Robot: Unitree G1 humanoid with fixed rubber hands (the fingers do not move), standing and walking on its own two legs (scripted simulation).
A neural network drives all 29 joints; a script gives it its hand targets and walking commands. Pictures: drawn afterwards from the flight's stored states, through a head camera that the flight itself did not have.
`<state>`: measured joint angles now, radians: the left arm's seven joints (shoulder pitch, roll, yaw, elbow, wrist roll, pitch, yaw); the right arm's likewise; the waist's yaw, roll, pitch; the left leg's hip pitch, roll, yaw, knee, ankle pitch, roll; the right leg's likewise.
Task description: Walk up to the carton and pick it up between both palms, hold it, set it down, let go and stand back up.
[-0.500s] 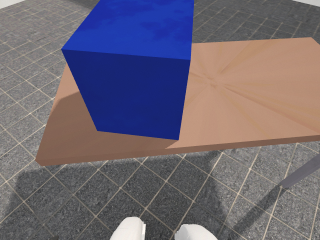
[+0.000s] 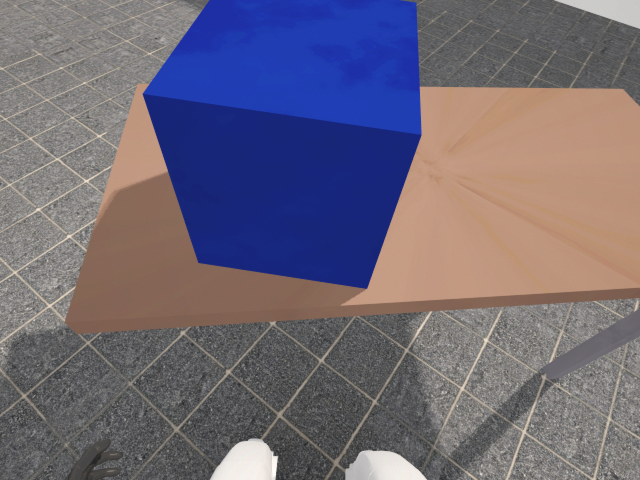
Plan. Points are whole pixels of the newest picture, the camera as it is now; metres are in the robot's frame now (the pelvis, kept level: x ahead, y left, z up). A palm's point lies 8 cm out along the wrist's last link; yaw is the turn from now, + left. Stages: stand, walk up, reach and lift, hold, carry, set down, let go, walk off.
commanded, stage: walk up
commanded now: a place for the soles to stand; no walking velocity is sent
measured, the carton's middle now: (300, 140) +0.54 +0.05 +0.09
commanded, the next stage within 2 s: none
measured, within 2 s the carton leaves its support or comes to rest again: neither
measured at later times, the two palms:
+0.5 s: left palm out of the picture +0.12 +0.27 -0.12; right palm out of the picture +0.08 -0.35 -0.09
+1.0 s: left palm (116, 463) +0.15 +0.26 -0.11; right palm out of the picture +0.08 -0.35 -0.09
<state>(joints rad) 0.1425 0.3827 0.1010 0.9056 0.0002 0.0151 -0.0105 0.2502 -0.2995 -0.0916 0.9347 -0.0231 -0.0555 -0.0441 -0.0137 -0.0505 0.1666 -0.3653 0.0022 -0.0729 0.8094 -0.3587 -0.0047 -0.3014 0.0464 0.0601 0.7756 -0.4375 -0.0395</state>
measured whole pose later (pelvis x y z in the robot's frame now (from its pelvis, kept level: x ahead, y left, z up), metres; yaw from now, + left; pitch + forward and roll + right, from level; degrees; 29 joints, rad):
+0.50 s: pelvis +0.03 -0.02 +0.00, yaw +0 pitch -3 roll +0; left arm 0.13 0.35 0.08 0.91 0.00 0.01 -0.02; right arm 0.21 -0.38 -0.09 0.93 -0.02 -0.06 -0.04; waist -0.01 -0.04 0.16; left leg -0.34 0.01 -0.07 0.76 -0.36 -0.02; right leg -0.31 0.05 0.05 0.77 -0.41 -0.03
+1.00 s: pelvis +0.02 -0.04 +0.00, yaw +0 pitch -4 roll +0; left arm 0.08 0.37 0.08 0.91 0.00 0.02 -0.02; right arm 0.22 -0.35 -0.09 0.93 -0.02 -0.07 -0.04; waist -0.01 -0.05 0.16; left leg -0.33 0.01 -0.06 0.77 -0.37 -0.02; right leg -0.30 0.04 0.05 0.77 -0.40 -0.03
